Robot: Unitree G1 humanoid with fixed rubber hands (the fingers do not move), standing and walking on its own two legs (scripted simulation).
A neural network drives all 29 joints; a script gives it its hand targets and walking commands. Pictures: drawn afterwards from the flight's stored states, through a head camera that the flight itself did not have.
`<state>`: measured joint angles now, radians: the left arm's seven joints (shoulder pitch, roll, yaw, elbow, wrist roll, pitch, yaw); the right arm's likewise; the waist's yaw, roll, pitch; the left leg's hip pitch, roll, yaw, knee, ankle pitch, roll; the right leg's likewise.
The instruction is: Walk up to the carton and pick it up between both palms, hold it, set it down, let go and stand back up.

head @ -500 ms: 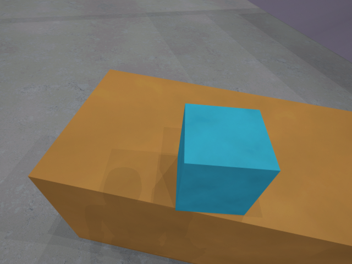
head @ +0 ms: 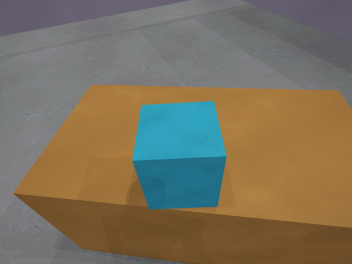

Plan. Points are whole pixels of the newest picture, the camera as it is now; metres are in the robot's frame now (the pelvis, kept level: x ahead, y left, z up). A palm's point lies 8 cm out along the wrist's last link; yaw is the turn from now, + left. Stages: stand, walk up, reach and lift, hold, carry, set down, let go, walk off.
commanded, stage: walk up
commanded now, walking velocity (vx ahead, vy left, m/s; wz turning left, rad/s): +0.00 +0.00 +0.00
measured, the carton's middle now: (180, 157) +0.43 -0.01 -0.03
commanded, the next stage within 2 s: stand in 0.62 s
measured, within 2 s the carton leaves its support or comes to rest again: neither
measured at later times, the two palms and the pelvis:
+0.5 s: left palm out of the picture -0.05 +0.20 -0.15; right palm out of the picture -0.04 -0.21 -0.15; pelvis -0.01 -0.01 +0.00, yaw +1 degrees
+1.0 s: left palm out of the picture -0.06 +0.20 -0.15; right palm out of the picture -0.05 -0.19 -0.15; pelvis -0.01 +0.00 +0.00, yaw +0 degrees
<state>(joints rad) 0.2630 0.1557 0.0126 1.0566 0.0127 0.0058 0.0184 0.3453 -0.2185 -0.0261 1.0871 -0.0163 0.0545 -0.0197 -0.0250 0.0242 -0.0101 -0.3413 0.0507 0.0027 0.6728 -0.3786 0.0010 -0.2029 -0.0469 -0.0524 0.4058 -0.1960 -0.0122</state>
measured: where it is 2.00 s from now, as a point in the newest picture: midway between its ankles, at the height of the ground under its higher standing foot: outside the picture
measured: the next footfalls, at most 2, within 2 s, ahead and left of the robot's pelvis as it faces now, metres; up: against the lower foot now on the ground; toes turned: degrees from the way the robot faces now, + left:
left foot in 0.24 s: +0.01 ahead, +0.11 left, +0.00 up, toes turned +5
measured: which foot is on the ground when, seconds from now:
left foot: up 0.00-0.22, down 0.24-1.00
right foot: down 0.00-1.00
